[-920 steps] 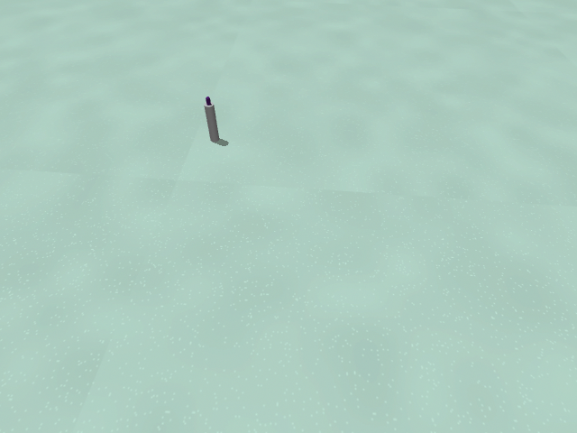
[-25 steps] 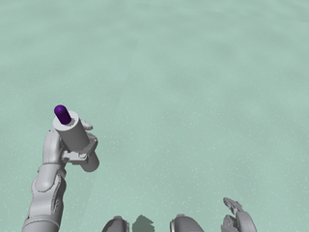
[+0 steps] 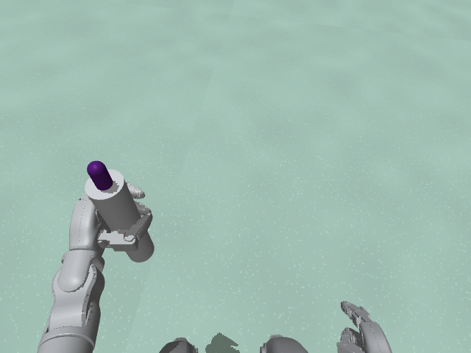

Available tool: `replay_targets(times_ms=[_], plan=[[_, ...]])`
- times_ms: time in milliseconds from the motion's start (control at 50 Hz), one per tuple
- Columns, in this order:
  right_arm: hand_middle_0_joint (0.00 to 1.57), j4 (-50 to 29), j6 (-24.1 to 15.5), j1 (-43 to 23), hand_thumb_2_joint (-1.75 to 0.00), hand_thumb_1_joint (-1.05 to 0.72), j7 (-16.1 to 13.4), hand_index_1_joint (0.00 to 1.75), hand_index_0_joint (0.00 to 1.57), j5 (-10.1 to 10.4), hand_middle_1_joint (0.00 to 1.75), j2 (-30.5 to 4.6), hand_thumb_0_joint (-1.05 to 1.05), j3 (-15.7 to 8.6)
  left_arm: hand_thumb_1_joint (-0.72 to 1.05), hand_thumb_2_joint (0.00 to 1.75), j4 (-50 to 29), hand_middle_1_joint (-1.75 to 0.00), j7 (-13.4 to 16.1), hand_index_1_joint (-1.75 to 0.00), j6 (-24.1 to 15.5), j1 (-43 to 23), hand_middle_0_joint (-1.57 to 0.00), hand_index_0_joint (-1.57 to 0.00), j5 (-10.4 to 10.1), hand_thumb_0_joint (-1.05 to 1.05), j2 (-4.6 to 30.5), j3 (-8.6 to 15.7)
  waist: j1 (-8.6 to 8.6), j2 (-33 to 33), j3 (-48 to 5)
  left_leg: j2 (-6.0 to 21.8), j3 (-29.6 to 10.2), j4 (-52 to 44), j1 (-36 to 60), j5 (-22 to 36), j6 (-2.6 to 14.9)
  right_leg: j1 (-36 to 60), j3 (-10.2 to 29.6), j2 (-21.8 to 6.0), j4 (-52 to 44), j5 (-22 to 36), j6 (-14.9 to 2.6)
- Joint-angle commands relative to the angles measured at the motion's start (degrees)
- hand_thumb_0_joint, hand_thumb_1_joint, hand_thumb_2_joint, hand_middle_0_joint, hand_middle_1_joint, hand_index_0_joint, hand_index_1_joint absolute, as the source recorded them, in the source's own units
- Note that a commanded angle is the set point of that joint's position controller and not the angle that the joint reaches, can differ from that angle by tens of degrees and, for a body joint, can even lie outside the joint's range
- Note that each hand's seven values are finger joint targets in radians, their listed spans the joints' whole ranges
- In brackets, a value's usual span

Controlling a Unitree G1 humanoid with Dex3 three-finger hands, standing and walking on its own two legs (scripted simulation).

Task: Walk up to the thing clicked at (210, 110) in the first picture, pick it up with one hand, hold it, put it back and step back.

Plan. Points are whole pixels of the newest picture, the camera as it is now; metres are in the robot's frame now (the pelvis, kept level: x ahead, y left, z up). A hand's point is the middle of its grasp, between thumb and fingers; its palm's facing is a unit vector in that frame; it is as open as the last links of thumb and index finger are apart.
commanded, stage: hold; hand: left
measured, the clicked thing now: (123, 217) +0.33 +0.18 +0.04
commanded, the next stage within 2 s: none
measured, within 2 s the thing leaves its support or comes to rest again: neither
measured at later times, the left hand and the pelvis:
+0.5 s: hand (128, 218) +0.32 +0.16 +0.05, palm faces +0.02 -1.00 +0.00, open 7.0 cm; pelvis +0.00 +0.00 +0.01, yaw +0 degrees
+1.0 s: hand (128, 221) +0.32 +0.16 +0.05, palm faces +0.01 -1.00 -0.01, open 7.0 cm; pelvis -0.01 +0.00 +0.01, yaw +0 degrees
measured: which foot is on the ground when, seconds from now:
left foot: down 0.00-1.00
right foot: down 0.00-1.00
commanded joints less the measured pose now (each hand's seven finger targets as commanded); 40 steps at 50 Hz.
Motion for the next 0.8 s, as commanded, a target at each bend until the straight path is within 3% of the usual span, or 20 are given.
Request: replay_targets(times_ms=[0, 60, 80, 140, 180, 240, 260, 340, 360, 420, 440, 480, 500, 540, 600, 620, 640, 660, 720, 780], plan=[[0.2, -7.26, -2.07, -1.57, -0.9, -0.9, -0.41, 0.3, 0.2, -0.06, 0.3, -7.71, 0.0, -2.77, 0.47, 1.23, -16.58, -1.36, 0.31, -1.35, -6.04, -16.4, -1.26, -1.27, -1.76, 0.0, 7.57, 3.95, 0.63, 1.85, -18.74, -2.05, 1.24, -7.58, 9.74, 16.97, 1.04, 9.8, -0.28, 1.59, -7.54, 19.01, -1.34], [0.2, -7.02, -2.09, -1.36, -0.9, -0.9, -0.21, 0.3, 0.2, -0.05, 0.3, -7.89, 0.0, -2.98, 0.49, 1.23, -17.43, -1.36, 0.29, -1.36, -5.93, -18.32, -1.26, -1.27, -1.72, 0.0, 8.02, 4.18, 0.47, 3.2, -18.86, -1.85, 1.06, -8.24, 11.05, 17.74, 0.89, 9.31, -0.47, 1.81, -7.58, 19.15, -1.57], [0.2, -6.93, -2.05, -1.47, -0.9, -0.9, -0.22, 0.3, 0.2, -0.08, 0.3, -7.86, 0.0, -2.98, 0.47, 1.22, -16.55, -1.37, 0.17, -1.36, -5.71, -18.07, -1.27, -1.28, -1.44, 0.0, 6.91, 2.75, -0.03, 2.56, -17.43, -1.64, 0.86, -8.69, 10.74, 16.55, 0.86, 8.42, -0.65, 1.92, -7.68, 17.87, -1.61], [0.2, -7.02, -2.1, -1.98, -0.9, -0.9, -0.23, 0.3, 0.2, 0.04, 0.3, -7.67, 0.0, -2.81, 0.5, 1.24, -16.84, -1.38, 0.05, -1.38, -5.8, -19.67, -1.28, -1.3, -1.66, 0.0, 7.18, 3.04, -0.08, 2.01, -16.07, -1.85, 1.04, -9.44, 10.37, 14.12, 1.12, 8.72, -0.49, 1.75, -8.94, 16.11, -1.46], [0.2, -6.99, -2.15, -1.48, -0.9, -0.9, -0.27, 0.3, 0.2, 0.06, 0.3, -7.99, 0.0, -3.02, 0.49, 1.24, -18.28, -1.39, 0.23, -1.38, -6.0, -19.81, -1.28, -1.29, -2.08, 0.0, 8.06, 4.29, 0.41, 2.18, -18.38, -1.78, 0.98, -9.52, 11.69, 15.89, 1.05, 10.01, -0.5, 1.7, -8.71, 17.55, -1.45], [0.2, -6.93, -2.23, -1.54, -0.9, -0.9, 0.05, 0.3, 0.2, -0.03, 0.3, -7.96, 0.0, -3.03, 0.48, 1.24, -16.65, -1.39, 0.11, -1.38, -5.68, -18.46, -1.28, -1.29, -1.69, 0.0, 5.83, 1.8, 0.16, 2.49, -16.36, -1.4, 0.26, -10.43, 11.99, 16.57, 0.66, 9.09, -1.39, 2.18, -8.19, 16.93, -1.79], [0.2, -6.79, -2.31, -1.1, -0.9, -0.9, 0.12, 0.3, 0.2, 0.02, 0.3, -8.48, 0.0, -3.41, 0.49, 1.23, -16.69, -1.38, 0.33, -1.38, -5.69, -19.26, -1.29, -1.3, -1.77, 0.0, 7.01, 3.23, 0.33, 2.73, -17.31, -1.29, 0.16, -10.61, 12.48, 16.98, 0.59, 9.39, -1.33, 2.14, -8.12, 17.08, -1.87], [0.2, -7.26, -2.17, -2.35, -0.9, -0.9, 0.3, 0.3, 0.2, 0.18, 0.3, -8.21, 0.0, -3.21, 0.49, 1.24, -15.38, -1.39, 0.25, -1.38, -5.96, -20.68, -1.3, -1.3, -1.54, 0.0, 6.62, 2.48, 0.04, 1.86, -14.57, -1.55, 0.59, -11.43, 10.87, 12.36, 0.91, 8.11, -0.97, 1.97, -9.42, 13.54, -1.83], [0.2, -6.96, -2.33, -1.74, -0.9, -0.9, 0.36, 0.3, 0.2, 0.02, 0.3, -8.02, 0.0, -3.16, 0.49, 1.25, -16.58, -1.4, 0.17, -1.39, -6.18, -20.96, -1.29, -1.31, -1.79, 0.0, 7.5, 3.61, 0.54, 2.83, -16.92, -1.56, 0.46, -11.18, 11.82, 13.21, 0.83, 9.19, -1.0, 1.88, -9.29, 14.2, -1.79], [0.2, -7.39, -2.31, -2.11, -0.9, -0.89, 0.38, 0.3, 0.2, -0.02, 0.3, -8.05, 0.0, -3.06, 0.5, 1.25, -17.81, -1.39, 0.21, -1.39, -6.14, -21.03, -1.29, -1.3, -1.54, 0.0, 7.03, 2.32, 0.49, 2.7, -17.37, -1.94, 1.08, -10.69, 12.01, 14.84, 0.95, 10.26, -0.63, 1.69, -9.92, 16.2, -1.66], [0.2, -6.92, -2.42, -1.24, -0.9, -0.9, 0.27, 0.3, 0.2, -0.04, 0.3, -8.01, 0.0, -3.09, 0.51, 1.25, -15.36, -1.39, 0.41, -1.39, -5.92, -19.35, -1.29, -1.3, -1.8, 0.0, 7.73, 4.35, 0.56, 1.31, -17.94, -1.79, 0.87, -10.58, 12.0, 15.69, 1.02, 11.09, -0.68, 1.7, -9.64, 17.06, -1.5], [0.2, -6.56, -2.51, -1.63, -0.9, -0.9, 0.53, 0.3, 0.2, -0.14, 0.3, -7.74, 0.0, -2.87, 0.5, 1.24, -15.42, -1.39, 0.28, -1.38, -6.19, -22.18, -1.29, -1.3, -1.47, 0.0, 6.48, 2.14, -0.15, 2.89, -16.27, -1.66, 0.83, -10.94, 11.84, 14.86, 0.84, 9.56, -0.72, 1.8, -9.36, 16.18, -1.7], [0.2, -6.34, -2.57, -1.3, -0.9, -0.9, 0.47, 0.3, 0.2, -0.14, 0.3, -8.14, 0.0, -3.18, 0.49, 1.24, -14.75, -1.39, 0.6, -1.38, -6.22, -21.74, -1.29, -1.3, -1.41, 0.0, 7.46, 3.68, 0.22, 2.2, -17.17, -1.47, 0.53, -11.15, 12.23, 15.21, 0.81, 9.61, -1.01, 1.87, -9.15, 16.21, -1.8], [0.2, -6.59, -2.46, -1.91, -0.9, -0.89, 0.52, 0.3, 0.2, -0.1, 0.3, -8.16, 0.0, -3.17, 0.51, 1.25, -13.91, -1.39, 0.39, -1.39, -6.62, -22.67, -1.3, -1.31, -1.35, 0.0, 7.12, 3.33, -0.02, 1.84, -15.31, -1.63, 0.81, -11.21, 11.14, 13.42, 0.99, 8.7, -0.8, 1.78, -9.68, 14.83, -1.75], [0.2, -6.88, -2.56, -1.96, -0.9, -0.9, 0.63, 0.3, 0.2, -0.17, 0.3, -7.93, 0.0, -2.99, 0.51, 1.25, -15.47, -1.41, 0.37, -1.4, -7.08, -21.05, -1.31, -1.32, -1.5, 0.0, 8.02, 4.08, 1.29, 2.89, -17.94, -1.89, 0.96, -11.4, 11.72, 13.37, 0.89, 10.59, -0.66, 1.64, -9.76, 14.66, -1.81], [0.2, -7.06, -2.57, -2.03, -0.9, -0.9, 0.69, 0.3, 0.2, -0.11, 0.3, -7.92, 0.0, -3.05, 0.51, 1.25, -16.15, -1.41, -0.09, -1.4, -7.15, -20.98, -1.3, -1.31, -1.31, 0.0, 6.79, 2.15, 0.69, 3.56, -17.49, -1.95, 0.99, -11.5, 12.36, 13.26, 0.8, 10.02, -0.64, 1.67, -10.03, 14.5, -1.8], [0.2, -7.24, -2.56, -2.34, -0.9, -0.9, 0.63, 0.3, 0.2, -0.16, 0.3, -7.97, 0.0, -3.01, 0.51, 1.26, -16.5, -1.4, 0.04, -1.4, -7.2, -20.93, -1.3, -1.32, -1.32, 0.0, 8.3, 3.71, 1.09, 3.62, -17.92, -2.01, 1.1, -11.56, 12.16, 13.23, 0.85, 10.47, -0.62, 1.68, -10.26, 14.52, -1.8], [0.2, -7.12, -2.68, -2.16, -0.9, -0.9, 0.53, 0.3, 0.2, -0.16, 0.3, -8.03, 0.0, -3.08, 0.5, 1.25, -15.36, -1.41, -0.06, -1.4, -6.96, -20.25, -1.31, -1.32, -1.27, 0.0, 7.32, 2.65, 0.48, 2.45, -17.7, -2.07, 1.16, -11.31, 12.04, 13.33, 0.99, 10.77, -0.56, 1.67, -10.44, 14.9, -1.59], [0.2, -6.81, -2.75, -2.16, -0.9, -0.9, 0.45, 0.3, 0.2, 0.06, 0.3, -7.87, 0.0, -2.9, 0.48, 1.25, -16.07, -1.41, 0.21, -1.4, -7.09, -22.04, -1.3, -1.32, -1.74, 0.0, 8.42, 4.14, 0.41, 2.33, -17.25, -2.08, 1.23, -11.53, 11.9, 12.92, 1.14, 10.97, -0.39, 1.52, -10.83, 14.83, -1.52], [0.2, -6.8, -2.71, -2.48, -0.9, -0.9, 0.25, 0.3, 0.2, -0.01, 0.3, -7.63, 0.0, -2.66, 0.49, 1.25, -13.64, -1.4, 0.24, -1.39, -6.82, -20.99, -1.3, -1.31, -1.82, 0.0, 7.42, 3.66, 0.33, 0.98, -15.48, -2.11, 1.46, -11.72, 10.83, 11.41, 1.36, 10.47, -0.32, 1.5, -11.64, 13.6, -1.29]])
